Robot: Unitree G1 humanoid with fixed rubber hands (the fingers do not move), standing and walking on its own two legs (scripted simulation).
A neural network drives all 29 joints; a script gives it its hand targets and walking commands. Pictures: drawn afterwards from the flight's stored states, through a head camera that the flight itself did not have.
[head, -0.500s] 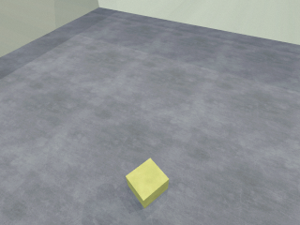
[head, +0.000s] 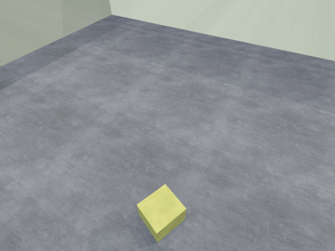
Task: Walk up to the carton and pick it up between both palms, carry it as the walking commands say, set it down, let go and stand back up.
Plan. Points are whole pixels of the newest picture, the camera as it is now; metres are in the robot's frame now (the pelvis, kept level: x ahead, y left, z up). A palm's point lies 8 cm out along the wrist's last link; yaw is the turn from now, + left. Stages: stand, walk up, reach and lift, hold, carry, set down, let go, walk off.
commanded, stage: walk up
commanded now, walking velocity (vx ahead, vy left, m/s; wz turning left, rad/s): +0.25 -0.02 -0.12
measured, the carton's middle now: (161, 212) +0.49 +0.06 -0.69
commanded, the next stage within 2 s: none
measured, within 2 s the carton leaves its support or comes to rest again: neither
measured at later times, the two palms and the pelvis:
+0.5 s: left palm out of the picture +0.13 +0.18 -0.13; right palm out of the picture +0.08 -0.29 -0.14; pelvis +0.06 -0.04 +0.01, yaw -1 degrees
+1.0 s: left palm out of the picture +0.00 +0.22 -0.14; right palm out of the picture +0.01 -0.24 -0.13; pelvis +0.02 -0.01 +0.01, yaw -2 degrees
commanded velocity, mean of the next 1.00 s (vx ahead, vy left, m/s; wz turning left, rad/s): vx -0.03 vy -0.01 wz -0.01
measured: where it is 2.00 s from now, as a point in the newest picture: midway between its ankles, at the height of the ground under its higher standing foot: outside the picture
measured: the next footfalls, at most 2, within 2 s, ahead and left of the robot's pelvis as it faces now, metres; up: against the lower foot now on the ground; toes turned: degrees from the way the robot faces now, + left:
right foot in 0.24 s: +0.17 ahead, -0.14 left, +0.00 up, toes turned -7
left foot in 0.66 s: +0.08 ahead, +0.09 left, +0.00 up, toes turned +2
